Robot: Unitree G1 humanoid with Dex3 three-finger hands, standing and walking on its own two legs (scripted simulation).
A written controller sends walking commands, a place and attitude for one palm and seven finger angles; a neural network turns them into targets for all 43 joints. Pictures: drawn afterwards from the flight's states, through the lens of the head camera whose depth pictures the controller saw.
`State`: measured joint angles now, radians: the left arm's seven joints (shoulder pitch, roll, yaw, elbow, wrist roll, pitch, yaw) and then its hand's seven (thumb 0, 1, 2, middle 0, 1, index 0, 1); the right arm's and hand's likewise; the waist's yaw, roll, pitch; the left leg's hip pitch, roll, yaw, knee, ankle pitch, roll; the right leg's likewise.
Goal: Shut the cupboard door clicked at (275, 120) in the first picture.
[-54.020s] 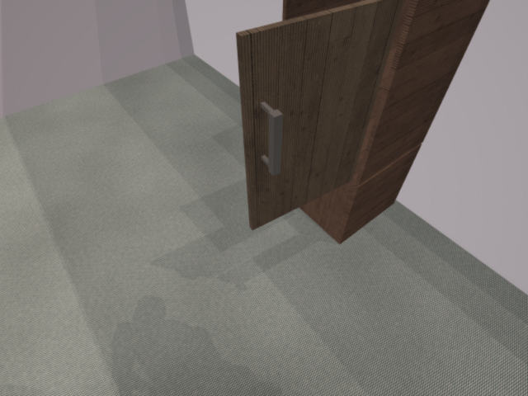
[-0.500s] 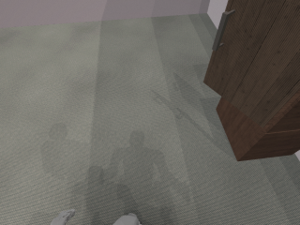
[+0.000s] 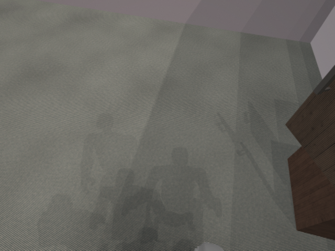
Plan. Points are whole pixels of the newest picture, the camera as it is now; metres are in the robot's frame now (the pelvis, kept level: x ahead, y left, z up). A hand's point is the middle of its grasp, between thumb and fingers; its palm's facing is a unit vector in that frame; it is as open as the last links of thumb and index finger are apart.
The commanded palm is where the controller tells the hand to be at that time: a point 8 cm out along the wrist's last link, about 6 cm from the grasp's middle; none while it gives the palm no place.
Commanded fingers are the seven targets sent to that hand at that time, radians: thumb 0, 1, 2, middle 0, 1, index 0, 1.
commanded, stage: walk to a spot facing it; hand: left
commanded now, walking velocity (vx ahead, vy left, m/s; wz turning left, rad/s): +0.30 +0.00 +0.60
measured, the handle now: out of the picture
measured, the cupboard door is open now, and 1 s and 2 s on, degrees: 30 30 30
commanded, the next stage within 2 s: turn to face it in 0.68 s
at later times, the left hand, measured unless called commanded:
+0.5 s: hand out of the picture +0.04 +0.17 -0.18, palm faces +0.42 -0.89 -0.17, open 7.4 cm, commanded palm none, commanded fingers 0.00 0.90 0.90 -0.20 -0.30 -0.20 -0.30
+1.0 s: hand (72, 180) +0.32 +0.32 -0.15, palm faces +0.45 -0.87 -0.20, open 7.4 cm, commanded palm none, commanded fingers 0.00 0.90 0.90 -0.20 -0.30 -0.20 -0.30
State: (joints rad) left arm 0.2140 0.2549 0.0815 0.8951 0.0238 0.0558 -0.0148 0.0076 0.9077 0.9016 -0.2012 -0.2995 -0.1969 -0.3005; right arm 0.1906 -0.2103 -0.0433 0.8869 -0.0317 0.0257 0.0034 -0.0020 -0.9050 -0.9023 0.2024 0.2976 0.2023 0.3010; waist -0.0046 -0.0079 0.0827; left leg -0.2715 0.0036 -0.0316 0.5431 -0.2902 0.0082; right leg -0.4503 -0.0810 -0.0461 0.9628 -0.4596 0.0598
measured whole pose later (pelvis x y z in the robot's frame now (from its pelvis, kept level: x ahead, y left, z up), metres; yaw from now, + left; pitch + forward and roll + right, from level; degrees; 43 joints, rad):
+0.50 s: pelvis +0.13 +0.01 -0.01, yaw +21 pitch +1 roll +0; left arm 0.39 0.17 0.06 0.97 0.03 -0.05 0.00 0.00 0.90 0.90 -0.20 -0.30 -0.20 -0.30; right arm 0.12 -0.22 -0.06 0.90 -0.03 0.03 0.06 0.00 -0.91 -0.90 0.20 0.30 0.20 0.30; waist 0.04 -0.03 0.11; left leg -0.50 0.05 0.12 0.70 -0.32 0.02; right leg -0.02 -0.16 -0.35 0.46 -0.41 0.09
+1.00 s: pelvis +0.30 +0.10 +0.00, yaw +26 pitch -1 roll +1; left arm 0.15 0.19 0.05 0.92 0.02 0.02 0.00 0.00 0.91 0.90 -0.20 -0.30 -0.19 -0.30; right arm 0.33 -0.13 -0.02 1.04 -0.02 -0.03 -0.03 0.00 -0.90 -0.90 0.20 0.30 0.20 0.30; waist -0.02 -0.02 0.06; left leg -0.04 -0.05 0.07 0.38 -0.33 0.06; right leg -0.48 -0.06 -0.03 0.72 -0.13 0.02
